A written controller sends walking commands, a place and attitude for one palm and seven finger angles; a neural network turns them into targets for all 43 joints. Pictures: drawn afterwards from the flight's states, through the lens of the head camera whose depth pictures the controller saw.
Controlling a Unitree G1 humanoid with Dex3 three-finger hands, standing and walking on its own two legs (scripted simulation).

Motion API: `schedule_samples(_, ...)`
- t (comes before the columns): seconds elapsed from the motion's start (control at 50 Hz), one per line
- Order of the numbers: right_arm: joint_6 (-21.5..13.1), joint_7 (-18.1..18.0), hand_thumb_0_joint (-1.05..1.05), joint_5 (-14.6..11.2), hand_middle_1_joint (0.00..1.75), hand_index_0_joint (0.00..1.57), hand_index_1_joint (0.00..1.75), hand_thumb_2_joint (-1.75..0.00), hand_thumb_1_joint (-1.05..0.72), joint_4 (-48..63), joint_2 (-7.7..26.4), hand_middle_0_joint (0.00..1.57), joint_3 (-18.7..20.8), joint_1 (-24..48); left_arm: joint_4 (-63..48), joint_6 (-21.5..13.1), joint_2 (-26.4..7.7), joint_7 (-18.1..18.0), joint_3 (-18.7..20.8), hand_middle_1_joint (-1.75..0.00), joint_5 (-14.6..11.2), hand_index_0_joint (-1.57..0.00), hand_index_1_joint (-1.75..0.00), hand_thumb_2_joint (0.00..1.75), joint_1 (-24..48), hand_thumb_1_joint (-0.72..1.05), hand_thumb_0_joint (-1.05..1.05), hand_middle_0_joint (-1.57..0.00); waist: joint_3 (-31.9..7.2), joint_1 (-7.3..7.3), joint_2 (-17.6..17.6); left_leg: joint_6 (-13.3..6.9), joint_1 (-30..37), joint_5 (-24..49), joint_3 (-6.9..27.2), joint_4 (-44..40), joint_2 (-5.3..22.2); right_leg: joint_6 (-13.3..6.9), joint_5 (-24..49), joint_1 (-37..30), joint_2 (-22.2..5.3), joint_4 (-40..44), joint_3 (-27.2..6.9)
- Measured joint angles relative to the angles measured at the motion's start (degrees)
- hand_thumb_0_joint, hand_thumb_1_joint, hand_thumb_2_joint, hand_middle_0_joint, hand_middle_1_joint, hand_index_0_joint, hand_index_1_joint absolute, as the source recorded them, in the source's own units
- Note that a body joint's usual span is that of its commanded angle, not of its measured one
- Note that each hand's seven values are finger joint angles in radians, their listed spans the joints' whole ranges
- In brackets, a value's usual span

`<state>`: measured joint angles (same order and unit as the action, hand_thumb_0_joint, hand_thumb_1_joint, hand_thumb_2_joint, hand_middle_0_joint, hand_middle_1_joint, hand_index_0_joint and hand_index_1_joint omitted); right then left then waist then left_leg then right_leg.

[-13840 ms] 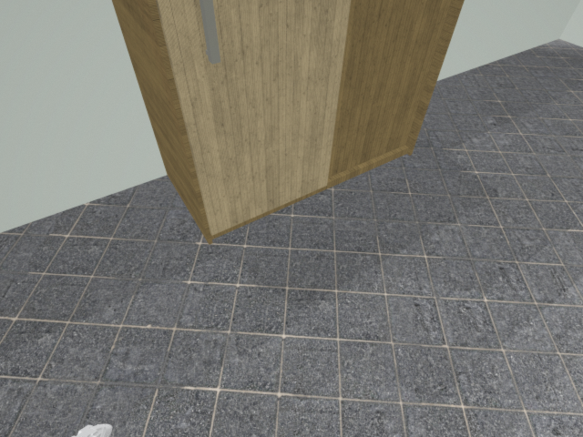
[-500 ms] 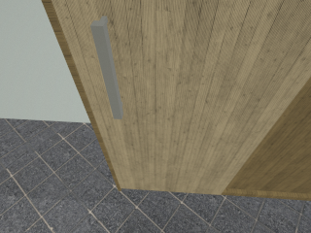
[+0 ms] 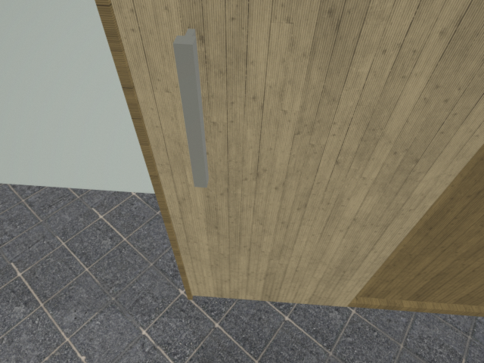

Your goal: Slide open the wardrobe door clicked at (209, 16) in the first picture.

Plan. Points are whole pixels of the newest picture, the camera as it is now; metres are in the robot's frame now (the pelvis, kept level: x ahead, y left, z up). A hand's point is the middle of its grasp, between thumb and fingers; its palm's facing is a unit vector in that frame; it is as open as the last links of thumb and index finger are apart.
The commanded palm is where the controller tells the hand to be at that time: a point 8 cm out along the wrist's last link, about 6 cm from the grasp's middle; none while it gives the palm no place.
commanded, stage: look again from close up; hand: left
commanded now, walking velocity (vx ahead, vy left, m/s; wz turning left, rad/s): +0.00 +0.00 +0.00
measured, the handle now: (197, 119) +0.46 +0.11 +0.17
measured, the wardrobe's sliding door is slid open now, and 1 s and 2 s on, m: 0.00 0.00 0.00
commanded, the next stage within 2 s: raise the hand with hooked fingers in 0.82 s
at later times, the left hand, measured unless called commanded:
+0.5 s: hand out of the picture -0.01 +0.17 -0.18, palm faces -0.01 -0.98 -0.19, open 7.4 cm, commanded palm none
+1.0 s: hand out of the picture +0.07 +0.18 -0.13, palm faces +0.16 -0.97 -0.21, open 7.4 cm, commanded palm +0.10 +0.22 -0.05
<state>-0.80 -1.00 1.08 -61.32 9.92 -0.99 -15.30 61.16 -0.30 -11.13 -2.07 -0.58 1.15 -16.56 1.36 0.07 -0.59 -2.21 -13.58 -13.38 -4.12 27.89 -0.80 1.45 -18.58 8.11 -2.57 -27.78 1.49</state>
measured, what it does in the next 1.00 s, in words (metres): stands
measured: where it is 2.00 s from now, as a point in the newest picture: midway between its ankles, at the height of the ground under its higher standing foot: outside the picture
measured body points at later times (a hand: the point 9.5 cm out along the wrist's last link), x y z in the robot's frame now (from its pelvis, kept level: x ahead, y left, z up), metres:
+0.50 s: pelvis +0.00 +0.00 +0.00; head +0.01 +0.00 +0.45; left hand -0.01 +0.22 -0.16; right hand +0.02 -0.23 -0.15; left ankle +0.02 +0.09 -0.74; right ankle -0.04 -0.13 -0.74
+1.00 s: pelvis -0.01 -0.01 +0.00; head +0.01 -0.01 +0.45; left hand +0.06 +0.23 -0.12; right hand +0.03 -0.25 -0.14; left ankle +0.02 +0.09 -0.74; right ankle -0.04 -0.13 -0.74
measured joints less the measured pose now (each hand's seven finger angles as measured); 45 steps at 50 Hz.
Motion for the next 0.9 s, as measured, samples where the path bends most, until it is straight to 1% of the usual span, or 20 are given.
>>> schedule_samples(0.2, 0.0, -0.1, 0.01, -0.2, 0.30, 0.20, 0.30, -0.90, -0.91, -1.5, -0.3, 0.20, 0.0, 0.8, 1.7, 0.0, 1.1, 0.1, -0.4, -0.30, 0.0, -0.20, -0.30, 0.90, -0.6, 0.91, 0.00, -0.20, 1.0, 0.32, -0.5, -0.1, 0.6, 0.4, -0.3, -1.1, -0.1, 0.2, 0.5, -0.4, -0.1, 1.0, -0.2)
schedule_samples(0.38, -0.1, -0.3, 0.01, -0.3, 0.30, 0.20, 0.30, -0.90, -0.91, -2.5, -0.5, 0.20, 0.2, 1.5, 2.7, -0.1, 1.6, 0.1, -0.5, -0.30, 0.0, -0.20, -0.30, 0.89, -0.6, 0.91, 0.00, -0.20, 1.0, 0.42, -0.7, 0.1, 1.1, 0.7, -0.4, -1.8, 0.1, 0.0, 0.8, -0.8, 0.1, 1.6, -0.5)
schedule_samples(0.9, -0.1, -0.1, 0.01, -0.2, 0.30, 0.20, 0.30, -0.90, -0.91, -3.4, -0.5, 0.20, 0.4, 1.6, 2.4, -0.4, 0.9, 0.3, -0.1, -0.30, 0.0, -0.20, -0.30, 0.89, 0.4, 0.91, 0.00, -0.20, 0.8, 0.19, -0.3, 1.0, 1.5, 1.8, -0.3, -3.3, 0.8, -0.8, 1.6, -0.8, 0.9, 2.5, -0.4)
